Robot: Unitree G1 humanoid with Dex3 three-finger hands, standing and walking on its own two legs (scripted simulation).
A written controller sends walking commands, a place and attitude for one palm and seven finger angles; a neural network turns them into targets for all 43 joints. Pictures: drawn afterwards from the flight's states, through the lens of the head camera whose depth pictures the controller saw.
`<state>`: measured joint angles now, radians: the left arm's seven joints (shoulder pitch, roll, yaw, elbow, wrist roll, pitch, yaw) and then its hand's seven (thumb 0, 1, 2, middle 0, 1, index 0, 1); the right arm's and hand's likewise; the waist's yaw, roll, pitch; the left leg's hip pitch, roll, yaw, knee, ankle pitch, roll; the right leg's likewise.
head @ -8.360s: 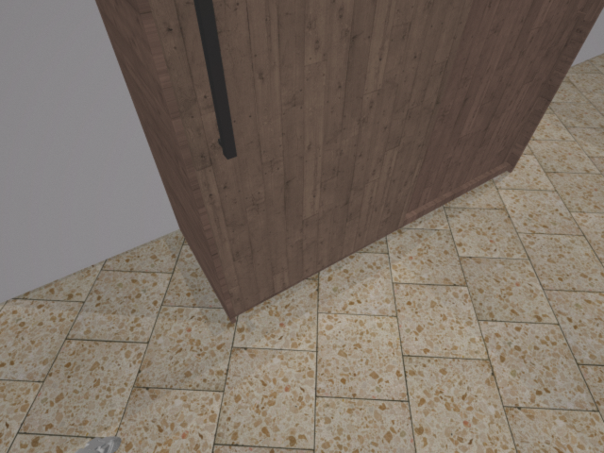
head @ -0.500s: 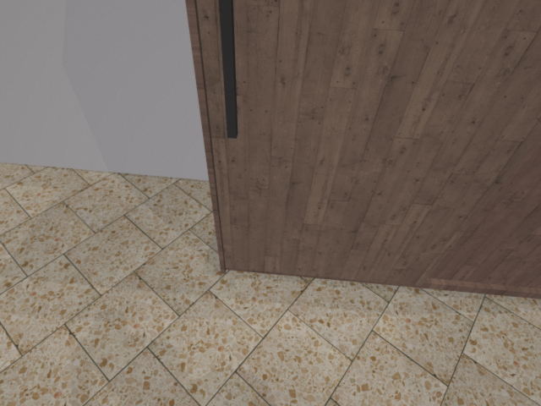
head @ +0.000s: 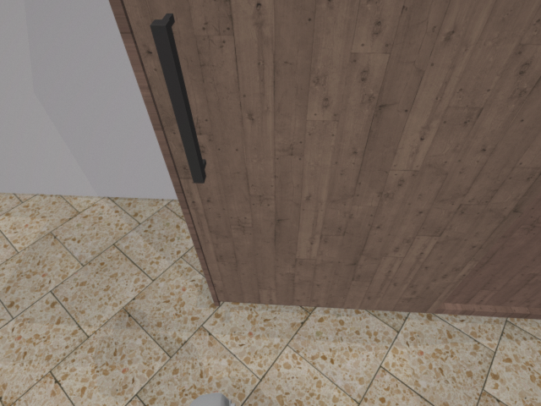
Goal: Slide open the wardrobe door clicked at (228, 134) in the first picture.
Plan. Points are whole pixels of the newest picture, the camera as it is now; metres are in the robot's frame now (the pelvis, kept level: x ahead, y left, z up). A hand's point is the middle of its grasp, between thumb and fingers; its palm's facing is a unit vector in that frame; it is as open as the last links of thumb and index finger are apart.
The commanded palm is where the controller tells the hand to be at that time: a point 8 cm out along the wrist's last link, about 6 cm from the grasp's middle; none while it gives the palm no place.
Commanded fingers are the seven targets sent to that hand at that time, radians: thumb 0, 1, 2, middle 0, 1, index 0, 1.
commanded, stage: come to a stop and stand still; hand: left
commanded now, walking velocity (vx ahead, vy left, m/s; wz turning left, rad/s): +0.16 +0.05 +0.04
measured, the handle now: (186, 110) +0.57 +0.18 +0.14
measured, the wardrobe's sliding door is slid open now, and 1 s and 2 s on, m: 0.00 0.00 0.00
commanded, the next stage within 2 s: none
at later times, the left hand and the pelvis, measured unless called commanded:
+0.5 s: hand out of the picture +0.08 +0.23 -0.18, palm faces +0.03 -0.97 -0.23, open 7.4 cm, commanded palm none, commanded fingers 0.00 0.90 0.90 -0.20 -0.30 -0.20 -0.30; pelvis +0.05 +0.03 -0.01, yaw -2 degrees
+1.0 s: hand out of the picture +0.04 +0.21 -0.19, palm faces +0.02 -0.98 -0.22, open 7.3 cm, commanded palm none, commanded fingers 0.00 0.90 0.90 -0.20 -0.30 -0.20 -0.30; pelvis +0.03 +0.03 -0.01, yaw +0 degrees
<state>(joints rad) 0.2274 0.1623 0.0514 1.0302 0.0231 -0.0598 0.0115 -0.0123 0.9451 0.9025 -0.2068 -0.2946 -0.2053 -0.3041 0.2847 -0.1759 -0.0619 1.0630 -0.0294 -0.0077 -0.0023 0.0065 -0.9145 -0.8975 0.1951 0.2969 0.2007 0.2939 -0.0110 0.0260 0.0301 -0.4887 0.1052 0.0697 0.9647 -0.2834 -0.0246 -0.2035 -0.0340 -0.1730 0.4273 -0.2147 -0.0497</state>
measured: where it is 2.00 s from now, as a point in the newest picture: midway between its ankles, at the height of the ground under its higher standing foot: outside the picture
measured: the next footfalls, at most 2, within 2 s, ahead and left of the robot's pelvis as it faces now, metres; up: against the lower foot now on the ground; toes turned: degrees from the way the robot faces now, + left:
left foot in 0.18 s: +0.17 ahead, +0.15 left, +0.00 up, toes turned +8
right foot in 0.60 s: +0.07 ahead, -0.12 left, +0.00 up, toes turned -5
